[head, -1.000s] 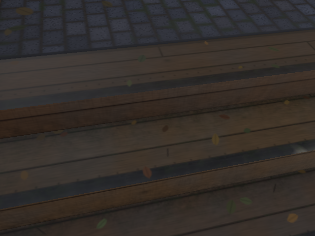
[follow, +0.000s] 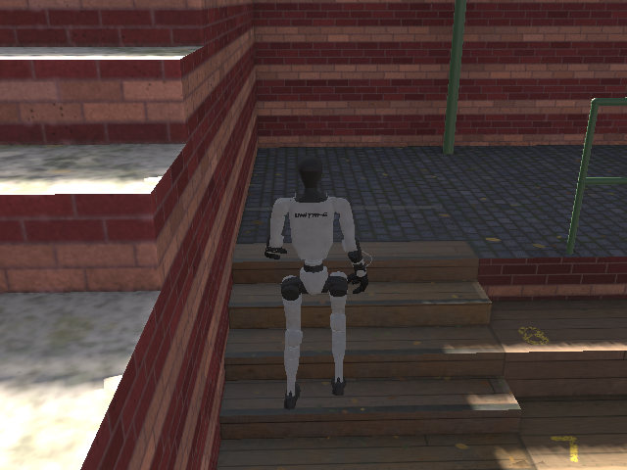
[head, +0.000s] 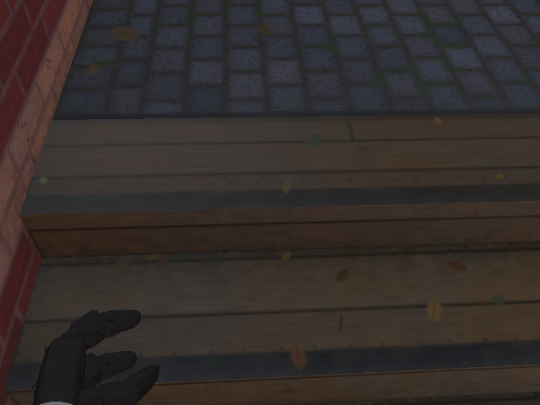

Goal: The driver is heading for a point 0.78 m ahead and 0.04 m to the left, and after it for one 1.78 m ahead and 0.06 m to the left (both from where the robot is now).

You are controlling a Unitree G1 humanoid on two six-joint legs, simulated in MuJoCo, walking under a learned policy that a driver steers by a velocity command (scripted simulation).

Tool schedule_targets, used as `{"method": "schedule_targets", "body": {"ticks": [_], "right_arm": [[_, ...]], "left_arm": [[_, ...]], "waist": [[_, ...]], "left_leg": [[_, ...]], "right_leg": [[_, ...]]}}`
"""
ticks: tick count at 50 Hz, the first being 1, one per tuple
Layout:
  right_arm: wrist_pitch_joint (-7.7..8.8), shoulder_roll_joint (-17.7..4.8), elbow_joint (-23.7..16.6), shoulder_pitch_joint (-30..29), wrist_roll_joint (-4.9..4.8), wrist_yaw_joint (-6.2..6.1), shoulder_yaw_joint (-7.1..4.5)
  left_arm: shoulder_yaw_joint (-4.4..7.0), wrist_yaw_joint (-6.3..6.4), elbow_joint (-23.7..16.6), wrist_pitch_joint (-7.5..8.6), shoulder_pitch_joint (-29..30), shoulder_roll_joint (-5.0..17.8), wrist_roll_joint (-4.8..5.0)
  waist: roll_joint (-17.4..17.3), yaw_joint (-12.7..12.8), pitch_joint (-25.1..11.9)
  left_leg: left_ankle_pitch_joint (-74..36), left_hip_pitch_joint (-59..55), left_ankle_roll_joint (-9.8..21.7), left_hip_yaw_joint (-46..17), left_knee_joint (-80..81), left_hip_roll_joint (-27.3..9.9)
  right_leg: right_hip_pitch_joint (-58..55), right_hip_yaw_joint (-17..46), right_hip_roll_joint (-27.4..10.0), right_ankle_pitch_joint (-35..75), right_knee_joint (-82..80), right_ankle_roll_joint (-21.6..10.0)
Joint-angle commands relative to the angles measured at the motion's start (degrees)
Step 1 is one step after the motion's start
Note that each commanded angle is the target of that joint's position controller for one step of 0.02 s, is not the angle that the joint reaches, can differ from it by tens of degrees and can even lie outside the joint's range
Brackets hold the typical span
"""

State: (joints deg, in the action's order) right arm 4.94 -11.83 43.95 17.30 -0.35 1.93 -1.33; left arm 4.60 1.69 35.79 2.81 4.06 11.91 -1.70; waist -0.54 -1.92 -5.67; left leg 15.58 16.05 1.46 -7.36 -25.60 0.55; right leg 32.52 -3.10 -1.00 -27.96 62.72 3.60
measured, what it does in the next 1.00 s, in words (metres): climbs: right foot, then left foot 0.15 m higher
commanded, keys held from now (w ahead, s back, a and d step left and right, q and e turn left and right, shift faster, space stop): q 0.24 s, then w+q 0.02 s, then w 0.42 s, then w+e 0.32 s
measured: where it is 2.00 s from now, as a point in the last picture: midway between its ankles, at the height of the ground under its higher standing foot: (215, 202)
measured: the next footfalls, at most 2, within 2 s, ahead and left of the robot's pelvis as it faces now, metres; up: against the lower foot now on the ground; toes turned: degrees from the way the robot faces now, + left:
right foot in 0.10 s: +0.02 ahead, -0.13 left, +0.00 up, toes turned +0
left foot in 0.72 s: +0.26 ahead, +0.28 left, +0.15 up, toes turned +22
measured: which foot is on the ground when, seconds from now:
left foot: down 0.00-0.12, up 0.14-0.70, down 0.72-1.00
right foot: up 0.00-0.08, down 0.10-0.76, up 0.78-1.00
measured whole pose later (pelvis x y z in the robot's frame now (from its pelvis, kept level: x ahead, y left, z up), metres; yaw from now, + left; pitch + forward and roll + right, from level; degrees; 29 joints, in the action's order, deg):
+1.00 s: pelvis +0.24 +0.16 +0.10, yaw +10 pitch +5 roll +3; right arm 4.1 -8.6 62.4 23.6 2.9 4.0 -0.4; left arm 3.0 -3.9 56.9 1.7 -7.5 10.6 0.3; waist 2.9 -0.6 -4.4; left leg 24.2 27.5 2.4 12.9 -47.4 -2.3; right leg 66.7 5.1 -4.3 0.5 112.1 -10.7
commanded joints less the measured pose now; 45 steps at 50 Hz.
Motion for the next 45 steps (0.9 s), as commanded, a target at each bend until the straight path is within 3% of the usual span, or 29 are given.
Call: {"method": "schedule_targets", "body": {"ticks": [1, 3, 5, 6, 7, 8, 10, 12, 14, 17, 19, 22, 26, 28, 29, 30, 31, 32, 35, 36, 37, 38, 39, 40, 41, 42, 43, 44, 45], "right_arm": [[0.87, -12.51, -7.8, -10.12, -0.27, 0.27, -3.53], [-0.92, -11.3, -7.45, -9.28, -0.8, 1.8, -3.45], [-2.55, -8.61, -5.27, -4.56, 0.31, 2.46, -3.5], [-2.92, -2.24, -5.16, 0.51, 2.23, 2.26, -1.5], [-2.9, 0.87, -7.09, 0.84, 3.55, 1.82, -0.91], [-2.85, -4.77, -6.48, -2.72, 2.01, 1.24, -2.93], [-3.46, -8.33, -6.14, -4.79, 0.53, -0.35, -4.23], [-3.4, -6.32, -8.52, -9.29, 2.09, 0.11, -2.68], [-4.04, -3.81, -6.43, -8.81, 1.77, 1.0, -1.7], [-3.8, -2.28, -2.68, -9.24, 2.27, 1.55, -0.45], [-3.66, 0.27, -3.15, -13.34, 2.95, 1.18, 1.39], [-3.91, 2.68, -3.79, -15.15, 3.09, 0.54, 3.91], [-6.34, 4.36, -5.83, -20.58, 3.32, 2.01, 5.6], [-6.64, 2.96, -7.15, -25.96, 3.06, 1.85, 5.91], [-6.75, 1.99, -8.46, -28.9, 2.78, 1.45, 6.04], [-7.38, 2.19, -8.45, -29.77, 3.09, 2.23, 6.2], [-7.8, 2.15, -10.26, -39.0, 2.1, 2.9, 6.8], [-7.48, 3.03, -7.88, -36.53, 1.97, 3.83, 6.47], [-4.8, 3.71, -2.44, -28.73, 1.72, 4.83, 5.87], [-3.95, 2.94, 1.15, -7.6, -0.06, -1.52, 3.16], [-3.6, -0.57, 5.72, 2.81, -1.09, -4.02, 1.56], [-3.42, -3.86, 7.71, 7.21, 2.5, -0.01, 2.61], [-3.68, -13.77, 10.99, 19.9, 4.81, 0.63, -2.01], [-1.94, -14.32, 14.8, 21.68, 4.32, 1.01, -2.58], [-0.45, -11.02, 14.5, 13.53, 1.92, 1.17, -2.58], [0.9, -7.21, 11.68, 3.62, 0.5, 0.97, -2.0], [1.42, -0.93, 11.24, -5.18, 0.67, 1.28, -0.31], [1.22, 4.9, 11.21, -9.13, 2.46, 2.48, 1.59], [1.03, 7.69, 10.97, -10.89, 2.51, 3.07, 2.46]], "left_arm": [[0.39, 0.09, -0.94, -0.67, -6.19, 3.59, 1.47], [0.3, 0.0, -0.14, -0.69, -7.0, 3.61, 1.76], [0.98, 2.06, -0.77, 0.14, -8.65, 5.29, 2.53], [1.54, 3.04, -0.42, 1.68, -13.5, 9.26, 1.35], [3.13, 2.7, 0.44, 2.65, -17.75, 14.06, -0.74], [2.61, 1.89, 2.31, 2.61, -20.97, 11.93, -3.56], [-0.12, -1.79, 0.94, 2.54, -9.96, 6.34, -3.07], [-3.33, -1.79, 1.02, 1.57, -4.13, 0.42, -1.45], [-3.42, -0.86, 3.61, 1.4, -11.71, 1.47, -1.66], [-3.3, -2.82, 11.86, 1.18, -27.71, 2.97, -3.86], [-4.5, -3.95, 16.71, 1.07, -34.38, 0.91, -4.08], [-6.17, -4.21, 21.89, 1.36, -34.9, -2.05, -5.47], [-7.52, -3.44, 25.45, 3.43, -31.04, -4.83, -7.5], [-7.71, -3.76, 27.9, 3.77, -34.47, -5.03, -8.27], [-7.99, -3.81, 28.83, 3.29, -37.04, -4.89, -8.0], [-7.38, -4.78, 24.57, 2.73, -28.16, -2.24, -6.19], [-6.93, -5.9, 26.91, 2.15, -32.54, 0.42, -3.99], [-6.43, -5.77, 25.61, 2.58, -33.08, 2.56, -1.56], [-4.66, -5.43, 24.7, 3.05, -33.33, 6.14, -0.43], [-1.72, -1.69, 28.3, 3.44, -39.98, 10.93, 4.9], [-1.49, -1.25, 28.43, 4.42, -41.05, 10.12, 5.49], [-6.68, -8.15, 26.17, 4.73, -40.84, -5.8, -6.09], [-3.21, -10.55, 24.77, 3.68, -33.66, -2.18, -1.56], [-1.96, -10.2, 23.62, 3.6, -28.56, -4.18, 1.08], [-2.24, -8.99, 23.49, 4.2, -25.68, -5.77, 1.56], [-2.55, -6.95, 22.49, 4.03, -23.08, -5.8, 0.78], [-2.59, -6.1, 21.24, 3.25, -19.75, -5.4, 0.4], [-2.71, -5.14, 21.83, 1.14, -21.94, -5.92, -0.04], [-2.85, -4.97, 21.81, -0.35, -22.58, -6.55, 0.29]], "waist": [[-6.01, 5.06, -3.12], [-4.6, 4.42, -1.87], [-4.16, 3.53, -4.63], [2.97, 1.63, -14.86], [17.15, 2.69, -13.22], [5.29, 4.34, -9.38], [7.0, -0.15, -3.65], [-0.49, -2.17, -4.92], [3.13, 1.61, -4.55], [2.89, 7.72, 3.55], [6.47, 9.1, 1.63], [2.33, 7.1, 2.87], [3.86, 2.82, 4.54], [0.37, 4.2, 5.98], [0.92, 5.32, 5.19], [1.4, 2.48, 3.69], [4.56, 4.76, 5.03], [9.43, 4.66, 5.13], [10.33, 1.81, 4.22], [7.99, -3.7, -2.42], [12.97, -7.42, -9.56], [-7.4, -9.89, -20.94], [-7.64, -11.9, -17.78], [-9.27, -9.42, -5.98], [-14.42, -5.05, -0.68], [-12.62, -0.73, -0.15], [-7.01, 3.33, -0.62], [-2.85, 7.41, 0.21], [-0.74, 9.3, 1.43]], "left_leg": [[-47.12, -0.96, 13.15, -11.27, -0.07, -11.56], [-41.8, -2.9, 14.44, -13.89, -2.56, -12.64], [-34.84, -1.93, 11.44, -13.8, -8.02, -10.02], [-16.37, 3.75, 4.84, -5.86, -20.58, -1.3], [23.71, 25.45, -2.47, -0.89, -43.12, 8.67], [24.4, 33.25, -4.67, -3.5, -64.87, 6.72], [13.3, 39.17, -2.31, -4.87, -87.83, 6.0], [6.42, 37.18, -0.87, -4.68, -83.09, 3.32], [1.77, 39.46, -1.14, -2.94, -82.56, 2.77], [-2.3, 58.75, 1.82, -5.78, -84.92, 3.06], [-3.16, 69.41, 6.16, -5.36, -96.67, 2.19], [-4.26, 83.42, 10.83, -7.06, -101.64, -0.45], [-4.87, 77.42, 13.86, 1.45, -97.96, -7.88], [-4.33, 76.0, 15.05, 4.78, -86.72, -11.35], [-4.46, 73.47, 14.85, 4.53, -79.94, -12.52], [-2.64, 55.86, 14.05, 10.3, -66.47, -12.64], [12.21, 44.81, 11.33, 10.45, -61.94, -10.29], [14.7, 42.27, 9.31, 13.87, -60.67, -8.77], [18.57, 39.94, 7.35, 17.86, -43.62, -1.7], [18.92, 17.27, 7.61, 26.02, -35.78, 3.79], [15.72, -1.92, 7.43, 10.98, -32.53, 0.36], [7.04, -27.12, 17.12, -21.34, -17.8, -12.81], [21.11, -20.77, 12.07, -46.61, -1.18, -18.51], [28.81, -9.08, 4.68, -41.22, 1.38, -19.13], [30.35, 2.16, 8.46, -33.65, -0.54, -19.68], [26.07, 8.9, 13.5, -24.57, -3.33, -18.6], [25.64, 14.08, 13.94, -20.56, -2.58, -19.03], [20.24, 18.57, 10.66, -14.75, -1.8, -18.06], [15.04, 20.62, 10.2, -11.26, 1.27, -18.41]], "right_leg": [[-9.69, -2.73, 1.91, 11.18, -15.18, 1.27], [-13.13, -2.96, 2.09, 20.44, -32.57, -0.4], [-23.01, -0.55, 0.7, 31.55, -40.63, -4.91], [-37.63, 9.54, -9.13, 65.56, -36.69, -15.77], [-47.68, 26.3, -25.78, 86.26, -38.48, -30.76], [-43.56, 26.53, -28.71, 75.77, -39.26, -29.03], [-27.64, 13.77, -21.57, 61.06, -40.19, -22.7], [-21.73, 5.12, -17.45, 51.96, -42.23, -19.09], [-23.53, 2.95, -14.27, 30.79, -45.43, -18.81], [-31.13, 10.02, -17.39, 6.3, -50.87, -20.55], [-36.42, 13.59, -19.15, 6.99, -50.95, -22.83], [-40.84, 13.43, -20.49, 5.81, -51.23, -21.3], [-28.71, 3.85, -17.77, 7.07, -57.88, -18.19], [-28.94, 0.95, -17.37, 6.1, -60.45, -16.68], [-27.99, 0.65, -17.56, 8.48, -59.84, -15.76], [-16.28, -4.94, -15.66, 10.16, -63.38, -15.79], [-7.6, -2.15, -16.59, 11.57, -67.83, -16.04], [-12.53, -3.94, -17.66, 12.94, -67.35, -16.69], [-33.28, -4.6, -20.06, 40.31, -58.26, -17.18], [-35.29, -8.82, -13.96, 73.51, -38.48, -15.34], [-20.83, -6.39, -10.89, 76.36, -21.06, -13.05], [10.95, 4.57, -5.76, 32.11, -6.93, -12.11], [18.31, 17.97, 1.37, 26.78, 16.24, -12.27], [23.28, 23.18, 1.99, 32.71, 31.1, -12.49], [26.81, 20.36, -0.7, 32.9, 41.74, -12.26], [28.41, 16.79, -1.43, 32.24, 52.01, -13.82], [29.68, 16.01, -2.05, 32.73, 58.05, -15.35], [28.7, 15.04, -4.6, 37.48, 55.19, -16.33], [29.49, 14.08, -4.98, 36.64, 54.72, -16.85]]}}
Velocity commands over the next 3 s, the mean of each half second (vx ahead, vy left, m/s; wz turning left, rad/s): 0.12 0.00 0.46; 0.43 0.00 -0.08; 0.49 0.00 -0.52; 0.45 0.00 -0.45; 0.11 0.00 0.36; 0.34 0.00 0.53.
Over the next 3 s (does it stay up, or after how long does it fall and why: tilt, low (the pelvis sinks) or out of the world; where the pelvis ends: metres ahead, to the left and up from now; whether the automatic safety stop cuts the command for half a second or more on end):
stays up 1.07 0.09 0.44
